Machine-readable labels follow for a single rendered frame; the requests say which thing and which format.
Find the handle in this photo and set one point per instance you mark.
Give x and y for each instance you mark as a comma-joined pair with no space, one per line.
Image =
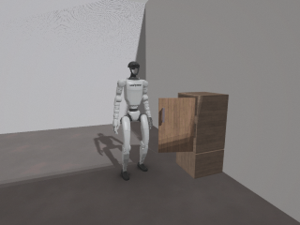
163,115

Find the cupboard door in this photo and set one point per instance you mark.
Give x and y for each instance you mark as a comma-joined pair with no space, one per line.
176,133

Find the robot right upper arm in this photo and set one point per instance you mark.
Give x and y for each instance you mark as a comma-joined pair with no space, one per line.
120,84

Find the left robot hand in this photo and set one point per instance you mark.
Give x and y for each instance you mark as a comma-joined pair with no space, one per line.
150,121

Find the robot left thigh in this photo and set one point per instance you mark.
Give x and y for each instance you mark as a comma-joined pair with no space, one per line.
145,129

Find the robot right forearm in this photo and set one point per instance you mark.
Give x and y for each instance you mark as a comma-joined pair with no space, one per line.
116,109

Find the robot left upper arm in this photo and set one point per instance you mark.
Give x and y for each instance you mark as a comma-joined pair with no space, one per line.
144,90

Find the left robot shin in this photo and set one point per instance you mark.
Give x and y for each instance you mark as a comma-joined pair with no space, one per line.
143,153

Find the right robot hand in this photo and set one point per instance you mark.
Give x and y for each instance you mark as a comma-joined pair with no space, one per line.
115,125

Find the robot left forearm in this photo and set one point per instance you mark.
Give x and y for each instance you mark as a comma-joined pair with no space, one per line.
146,108

